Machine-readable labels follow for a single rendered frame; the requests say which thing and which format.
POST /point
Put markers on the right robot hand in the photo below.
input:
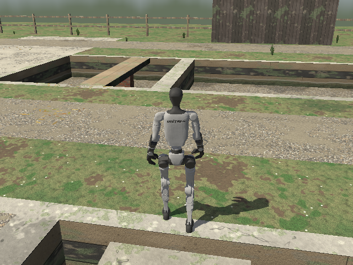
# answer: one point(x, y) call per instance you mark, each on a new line
point(197, 151)

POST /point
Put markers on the right robot upper arm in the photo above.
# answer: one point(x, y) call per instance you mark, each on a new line
point(195, 125)

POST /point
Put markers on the robot left foot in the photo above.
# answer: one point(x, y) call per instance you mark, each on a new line
point(166, 214)

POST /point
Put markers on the robot right foot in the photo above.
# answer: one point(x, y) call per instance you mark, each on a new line
point(189, 227)

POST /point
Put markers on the left robot hand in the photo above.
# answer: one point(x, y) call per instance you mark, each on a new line
point(154, 156)

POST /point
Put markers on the robot right forearm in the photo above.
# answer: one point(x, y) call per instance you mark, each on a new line
point(199, 143)

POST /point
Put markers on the robot foot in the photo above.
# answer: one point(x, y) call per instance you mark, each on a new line
point(189, 227)
point(166, 214)

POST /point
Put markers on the robot left forearm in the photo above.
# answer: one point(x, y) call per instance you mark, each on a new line
point(151, 147)

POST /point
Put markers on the left robot upper arm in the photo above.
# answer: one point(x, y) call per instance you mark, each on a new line
point(159, 116)

